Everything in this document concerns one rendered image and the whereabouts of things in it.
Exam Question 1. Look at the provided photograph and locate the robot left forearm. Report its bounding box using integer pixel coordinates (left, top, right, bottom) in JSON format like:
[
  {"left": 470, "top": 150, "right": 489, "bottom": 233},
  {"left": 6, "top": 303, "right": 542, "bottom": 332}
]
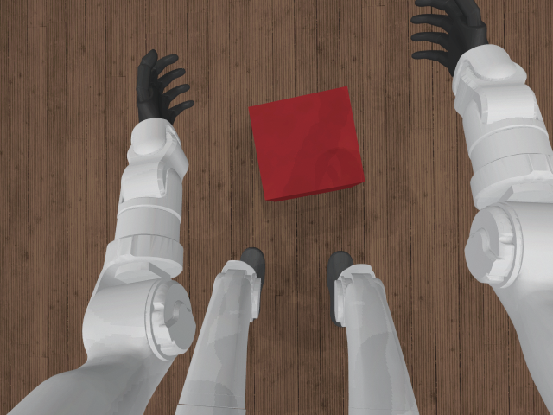
[{"left": 82, "top": 118, "right": 188, "bottom": 349}]

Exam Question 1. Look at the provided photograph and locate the carton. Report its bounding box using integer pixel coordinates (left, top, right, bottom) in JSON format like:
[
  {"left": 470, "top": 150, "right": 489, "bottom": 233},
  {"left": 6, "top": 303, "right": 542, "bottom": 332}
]
[{"left": 248, "top": 86, "right": 365, "bottom": 201}]

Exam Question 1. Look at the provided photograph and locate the robot left hand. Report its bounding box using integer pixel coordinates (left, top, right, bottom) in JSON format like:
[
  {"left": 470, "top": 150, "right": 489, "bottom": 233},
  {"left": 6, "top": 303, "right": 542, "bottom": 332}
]
[{"left": 136, "top": 49, "right": 194, "bottom": 125}]

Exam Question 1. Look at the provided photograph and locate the left robot shin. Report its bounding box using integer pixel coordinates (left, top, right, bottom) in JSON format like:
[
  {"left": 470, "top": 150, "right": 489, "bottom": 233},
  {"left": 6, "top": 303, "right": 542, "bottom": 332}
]
[{"left": 213, "top": 260, "right": 256, "bottom": 287}]

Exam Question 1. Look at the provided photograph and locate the right robot upper arm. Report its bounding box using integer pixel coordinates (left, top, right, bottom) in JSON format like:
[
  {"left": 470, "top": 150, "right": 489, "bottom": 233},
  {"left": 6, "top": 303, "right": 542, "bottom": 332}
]
[{"left": 465, "top": 201, "right": 553, "bottom": 415}]

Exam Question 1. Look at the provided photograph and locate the robot right hand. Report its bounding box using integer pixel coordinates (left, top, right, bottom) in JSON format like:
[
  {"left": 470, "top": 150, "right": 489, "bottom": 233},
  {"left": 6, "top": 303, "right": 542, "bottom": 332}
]
[{"left": 410, "top": 0, "right": 489, "bottom": 77}]

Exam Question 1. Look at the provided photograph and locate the left robot upper arm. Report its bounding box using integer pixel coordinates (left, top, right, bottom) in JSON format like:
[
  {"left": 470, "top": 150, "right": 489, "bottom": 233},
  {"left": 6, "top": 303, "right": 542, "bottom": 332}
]
[{"left": 7, "top": 278, "right": 196, "bottom": 415}]

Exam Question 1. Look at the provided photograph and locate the robot right foot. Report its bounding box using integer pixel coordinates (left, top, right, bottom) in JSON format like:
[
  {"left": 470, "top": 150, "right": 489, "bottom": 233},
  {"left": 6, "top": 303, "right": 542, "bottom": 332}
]
[{"left": 327, "top": 251, "right": 353, "bottom": 328}]

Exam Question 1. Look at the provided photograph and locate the robot right forearm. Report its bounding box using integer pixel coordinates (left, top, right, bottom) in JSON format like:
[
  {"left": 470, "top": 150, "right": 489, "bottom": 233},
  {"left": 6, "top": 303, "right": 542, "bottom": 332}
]
[{"left": 452, "top": 44, "right": 553, "bottom": 210}]

